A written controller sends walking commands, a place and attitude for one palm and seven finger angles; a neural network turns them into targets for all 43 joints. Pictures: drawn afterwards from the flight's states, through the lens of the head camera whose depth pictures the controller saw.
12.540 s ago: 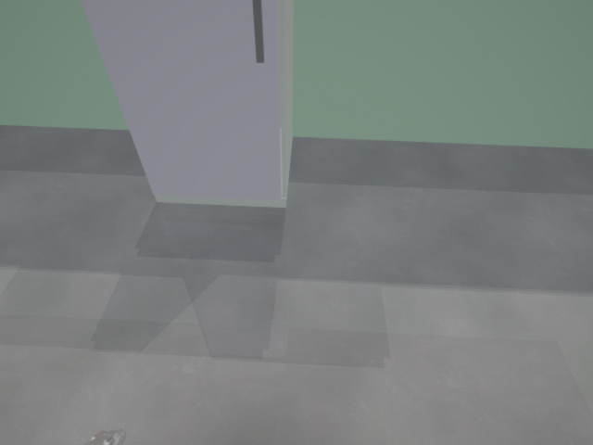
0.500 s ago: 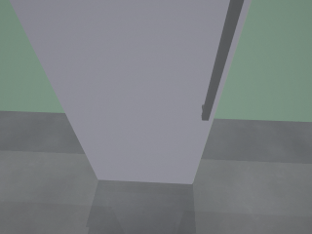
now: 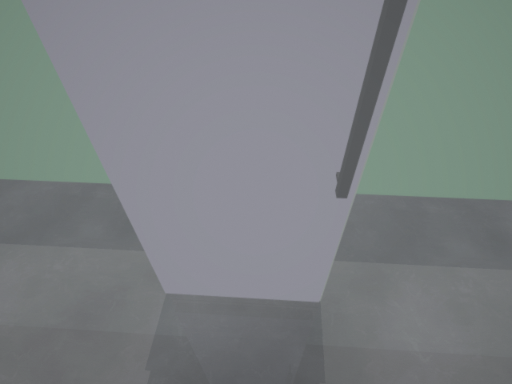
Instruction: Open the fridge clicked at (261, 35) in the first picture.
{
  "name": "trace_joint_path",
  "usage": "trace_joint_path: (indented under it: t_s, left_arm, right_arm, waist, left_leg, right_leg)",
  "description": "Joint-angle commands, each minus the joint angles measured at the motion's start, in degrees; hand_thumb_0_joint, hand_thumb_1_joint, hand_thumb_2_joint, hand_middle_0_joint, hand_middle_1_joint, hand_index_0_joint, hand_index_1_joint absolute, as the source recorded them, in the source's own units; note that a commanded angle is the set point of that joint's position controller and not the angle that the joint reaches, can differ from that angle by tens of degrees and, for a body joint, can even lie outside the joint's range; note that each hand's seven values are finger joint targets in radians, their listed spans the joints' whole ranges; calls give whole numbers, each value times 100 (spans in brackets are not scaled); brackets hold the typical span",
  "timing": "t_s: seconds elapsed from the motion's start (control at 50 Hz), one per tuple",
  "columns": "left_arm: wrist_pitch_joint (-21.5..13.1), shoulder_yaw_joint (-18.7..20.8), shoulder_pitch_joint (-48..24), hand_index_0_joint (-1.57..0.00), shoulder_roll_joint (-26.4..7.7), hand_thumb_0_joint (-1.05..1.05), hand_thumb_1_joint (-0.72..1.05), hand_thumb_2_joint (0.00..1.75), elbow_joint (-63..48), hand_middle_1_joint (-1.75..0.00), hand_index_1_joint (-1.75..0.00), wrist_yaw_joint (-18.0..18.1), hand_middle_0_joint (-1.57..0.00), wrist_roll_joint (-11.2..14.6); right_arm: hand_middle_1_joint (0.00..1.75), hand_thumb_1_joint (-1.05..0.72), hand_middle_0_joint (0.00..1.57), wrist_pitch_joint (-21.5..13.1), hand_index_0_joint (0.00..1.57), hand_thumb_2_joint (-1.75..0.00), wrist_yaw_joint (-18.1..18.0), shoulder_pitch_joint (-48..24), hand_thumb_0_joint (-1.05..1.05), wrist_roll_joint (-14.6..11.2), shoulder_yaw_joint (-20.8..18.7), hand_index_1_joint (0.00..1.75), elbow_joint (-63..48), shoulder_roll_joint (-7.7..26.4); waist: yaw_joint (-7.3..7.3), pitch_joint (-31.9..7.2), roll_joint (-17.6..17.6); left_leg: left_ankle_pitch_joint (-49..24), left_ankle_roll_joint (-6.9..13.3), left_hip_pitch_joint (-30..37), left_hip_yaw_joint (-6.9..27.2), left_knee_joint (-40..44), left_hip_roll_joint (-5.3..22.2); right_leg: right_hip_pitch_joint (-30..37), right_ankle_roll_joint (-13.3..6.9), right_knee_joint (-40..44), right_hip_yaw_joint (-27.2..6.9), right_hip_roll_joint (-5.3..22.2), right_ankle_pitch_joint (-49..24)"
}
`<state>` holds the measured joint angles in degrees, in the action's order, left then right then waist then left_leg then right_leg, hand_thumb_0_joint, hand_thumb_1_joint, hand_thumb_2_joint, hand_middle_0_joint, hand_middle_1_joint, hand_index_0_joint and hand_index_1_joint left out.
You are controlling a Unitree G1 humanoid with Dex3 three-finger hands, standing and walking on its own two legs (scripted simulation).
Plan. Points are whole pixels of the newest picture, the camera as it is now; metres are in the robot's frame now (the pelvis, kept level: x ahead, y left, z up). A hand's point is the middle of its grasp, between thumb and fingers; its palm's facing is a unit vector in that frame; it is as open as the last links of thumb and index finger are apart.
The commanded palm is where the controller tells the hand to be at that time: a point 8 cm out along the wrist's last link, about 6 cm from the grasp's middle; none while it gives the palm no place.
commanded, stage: look again from close up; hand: right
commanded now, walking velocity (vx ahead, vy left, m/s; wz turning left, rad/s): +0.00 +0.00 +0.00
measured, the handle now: (360, 111) +0.53 -0.15 +0.18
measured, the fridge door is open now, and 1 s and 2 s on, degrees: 0 0 0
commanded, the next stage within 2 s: raise the hand to about handle height in 1.66 s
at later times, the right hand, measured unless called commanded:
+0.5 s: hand out of the picture -0.01 -0.16 -0.18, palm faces +0.04 +0.99 -0.15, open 7.4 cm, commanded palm none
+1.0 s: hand out of the picture +0.02 -0.15 -0.18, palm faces +0.03 +0.99 -0.15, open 7.4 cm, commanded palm none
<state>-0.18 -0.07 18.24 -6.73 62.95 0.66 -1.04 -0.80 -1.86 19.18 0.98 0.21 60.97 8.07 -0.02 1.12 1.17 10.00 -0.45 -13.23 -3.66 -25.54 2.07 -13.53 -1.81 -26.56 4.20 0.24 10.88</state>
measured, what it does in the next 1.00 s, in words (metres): stands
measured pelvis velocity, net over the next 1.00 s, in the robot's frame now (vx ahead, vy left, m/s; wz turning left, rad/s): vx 0.02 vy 0.00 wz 0.01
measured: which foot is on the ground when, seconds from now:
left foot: down 0.00-1.00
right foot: down 0.00-1.00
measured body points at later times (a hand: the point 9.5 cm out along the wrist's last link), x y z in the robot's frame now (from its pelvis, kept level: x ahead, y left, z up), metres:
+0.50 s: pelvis +0.01 +0.00 +0.00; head +0.01 -0.01 +0.45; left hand +0.00 +0.21 -0.16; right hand -0.02 -0.21 -0.16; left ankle +0.04 +0.13 -0.74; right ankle +0.04 -0.10 -0.74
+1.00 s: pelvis +0.02 +0.00 +0.00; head +0.03 -0.01 +0.45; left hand +0.01 +0.22 -0.16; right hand +0.02 -0.21 -0.16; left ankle +0.04 +0.13 -0.74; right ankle +0.04 -0.10 -0.74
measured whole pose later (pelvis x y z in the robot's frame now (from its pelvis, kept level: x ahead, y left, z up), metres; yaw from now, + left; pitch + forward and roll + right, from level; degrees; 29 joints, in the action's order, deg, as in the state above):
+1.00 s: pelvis +0.02 +0.00 +0.00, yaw +0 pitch -2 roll +0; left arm -0.6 -0.2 17.1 -7.0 64.1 1.0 -1.0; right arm -1.1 -1.8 18.3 0.9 0.3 61.8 7.8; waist -0.3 1.9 1.2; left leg 11.4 -0.3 -11.8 -3.3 -24.9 1.7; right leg -11.7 -1.4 -25.3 4.5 0.5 12.1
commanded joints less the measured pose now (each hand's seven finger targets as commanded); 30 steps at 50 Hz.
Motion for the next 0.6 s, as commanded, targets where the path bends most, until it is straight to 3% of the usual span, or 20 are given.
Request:
trace_joint_path:
  t_s: [0.0, 0.42, 0.58]
  left_arm:
    - [-83, 113, 292, -20, -577, 0, 90, 90, -176, -30, -30, 50, -20, 30]
    - [-80, 129, 268, -20, -593, 0, 90, 90, -165, -30, -30, 55, -20, 25]
    - [-103, 115, 245, -20, -554, 0, 90, 90, -136, -30, -30, 59, -20, 35]
  right_arm:
    - [30, -90, 20, -50, 20, -90, -50, 414, 0, 3, -110, 30, -166, 440]
    - [30, -90, 20, -43, 20, -90, -39, 509, 0, 17, -120, 30, -120, 371]
    - [30, -90, 20, -69, 20, -90, -45, 485, 0, 9, -112, 30, -98, 373]
  waist:
    - [6, 470, -135]
    - [-4, 448, -197]
    - [-13, 407, -99]
  left_leg:
    - [755, 214, -119, 606, 623, 439]
    - [773, 197, -152, 565, 545, 390]
    - [510, 208, -73, 581, 559, 430]
  right_leg:
    - [-490, 73, 861, -724, 508, 904]
    - [-513, 46, 960, -810, 549, 1138]
    - [-362, 54, 853, -707, 522, 702]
